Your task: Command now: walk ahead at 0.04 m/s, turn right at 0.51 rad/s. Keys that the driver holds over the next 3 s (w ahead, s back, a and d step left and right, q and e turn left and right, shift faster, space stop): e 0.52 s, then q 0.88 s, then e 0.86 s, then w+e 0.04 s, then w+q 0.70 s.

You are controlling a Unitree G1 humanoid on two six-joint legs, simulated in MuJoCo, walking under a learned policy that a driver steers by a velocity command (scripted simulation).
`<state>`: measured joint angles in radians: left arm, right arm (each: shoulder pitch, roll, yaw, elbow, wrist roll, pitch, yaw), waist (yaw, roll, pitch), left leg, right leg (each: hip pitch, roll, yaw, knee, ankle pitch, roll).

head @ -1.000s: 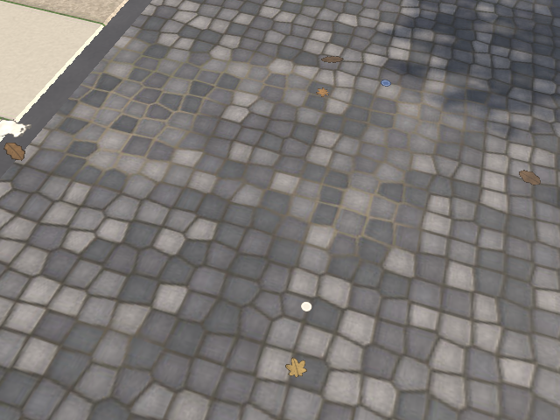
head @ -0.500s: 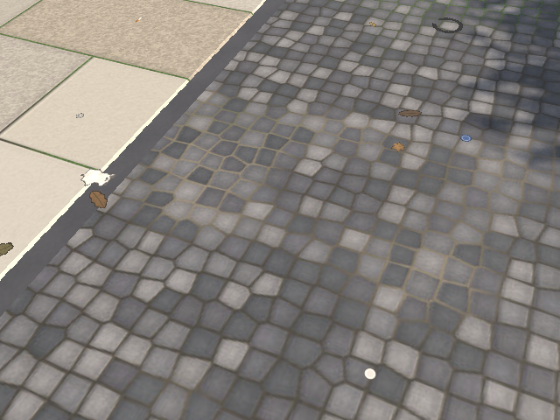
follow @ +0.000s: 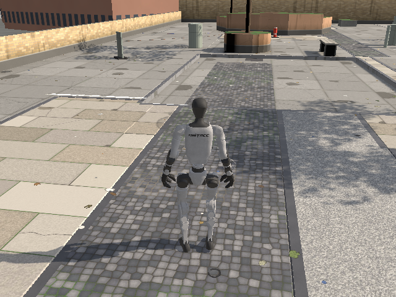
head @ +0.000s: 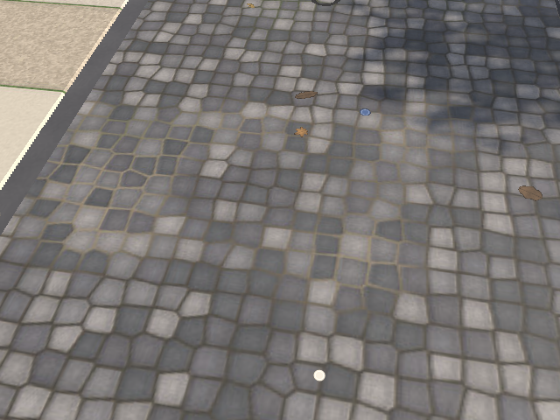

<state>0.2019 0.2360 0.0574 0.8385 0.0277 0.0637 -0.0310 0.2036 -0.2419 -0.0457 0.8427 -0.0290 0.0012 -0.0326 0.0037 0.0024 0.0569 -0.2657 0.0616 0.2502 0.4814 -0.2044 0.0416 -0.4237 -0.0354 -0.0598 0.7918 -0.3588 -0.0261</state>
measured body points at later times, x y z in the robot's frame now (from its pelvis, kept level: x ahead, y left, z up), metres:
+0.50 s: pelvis +0.00 -0.01 +0.00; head +0.04 -0.03 +0.45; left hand +0.18 +0.23 -0.11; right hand +0.05 -0.31 -0.11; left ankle +0.04 +0.12 -0.70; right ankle +0.02 -0.10 -0.74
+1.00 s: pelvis -0.02 +0.01 +0.00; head +0.02 -0.01 +0.45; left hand +0.17 +0.25 -0.11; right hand +0.00 -0.29 -0.13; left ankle +0.04 +0.10 -0.74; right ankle -0.06 -0.09 -0.74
